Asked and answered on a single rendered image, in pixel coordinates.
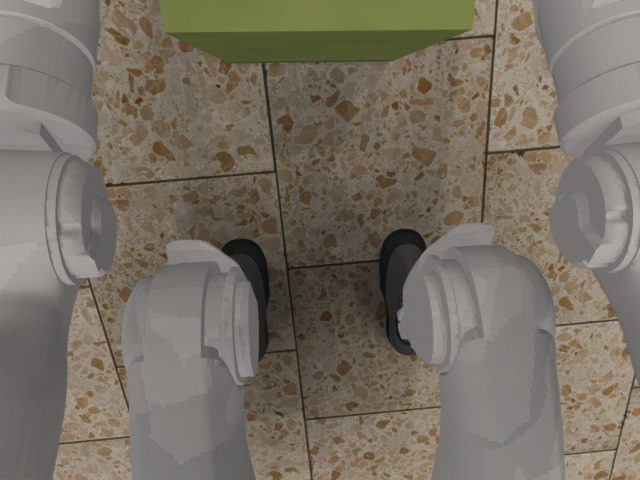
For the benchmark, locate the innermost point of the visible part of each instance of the right robot upper arm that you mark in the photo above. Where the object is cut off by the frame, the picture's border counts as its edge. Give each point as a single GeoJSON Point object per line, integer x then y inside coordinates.
{"type": "Point", "coordinates": [595, 223]}

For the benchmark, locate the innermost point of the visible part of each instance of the left robot upper arm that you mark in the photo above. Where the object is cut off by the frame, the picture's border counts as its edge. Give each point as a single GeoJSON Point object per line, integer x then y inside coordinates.
{"type": "Point", "coordinates": [57, 228]}

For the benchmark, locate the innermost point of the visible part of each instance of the robot right forearm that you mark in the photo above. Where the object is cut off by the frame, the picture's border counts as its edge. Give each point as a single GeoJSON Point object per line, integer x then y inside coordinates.
{"type": "Point", "coordinates": [592, 49]}

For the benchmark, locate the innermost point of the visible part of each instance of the robot left foot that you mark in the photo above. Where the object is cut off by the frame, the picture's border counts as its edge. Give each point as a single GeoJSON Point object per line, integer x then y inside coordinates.
{"type": "Point", "coordinates": [251, 259]}

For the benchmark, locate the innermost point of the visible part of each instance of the robot right shin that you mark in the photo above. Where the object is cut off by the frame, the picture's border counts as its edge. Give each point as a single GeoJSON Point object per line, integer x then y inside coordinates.
{"type": "Point", "coordinates": [471, 235]}

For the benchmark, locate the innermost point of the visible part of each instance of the carton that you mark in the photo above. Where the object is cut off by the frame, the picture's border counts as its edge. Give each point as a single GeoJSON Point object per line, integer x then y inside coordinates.
{"type": "Point", "coordinates": [299, 31]}

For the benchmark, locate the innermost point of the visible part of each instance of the robot left forearm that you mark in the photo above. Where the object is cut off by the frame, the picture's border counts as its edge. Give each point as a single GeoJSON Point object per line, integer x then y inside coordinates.
{"type": "Point", "coordinates": [48, 55]}

